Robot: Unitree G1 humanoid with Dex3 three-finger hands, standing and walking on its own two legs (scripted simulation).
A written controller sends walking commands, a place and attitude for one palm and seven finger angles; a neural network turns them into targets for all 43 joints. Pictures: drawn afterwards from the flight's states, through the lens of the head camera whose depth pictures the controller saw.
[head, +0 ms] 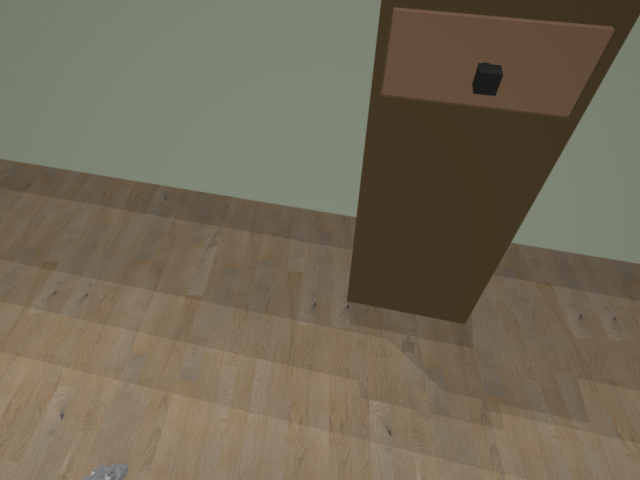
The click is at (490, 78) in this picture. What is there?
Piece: drawer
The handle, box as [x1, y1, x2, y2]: [472, 63, 502, 95]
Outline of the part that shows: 479,63 472,83 473,93 495,95 502,76 500,65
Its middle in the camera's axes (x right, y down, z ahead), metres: +0.32 -0.31 +0.74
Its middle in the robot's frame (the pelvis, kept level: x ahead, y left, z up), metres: +0.79 -0.28 +0.15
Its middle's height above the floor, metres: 0.92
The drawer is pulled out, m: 0.00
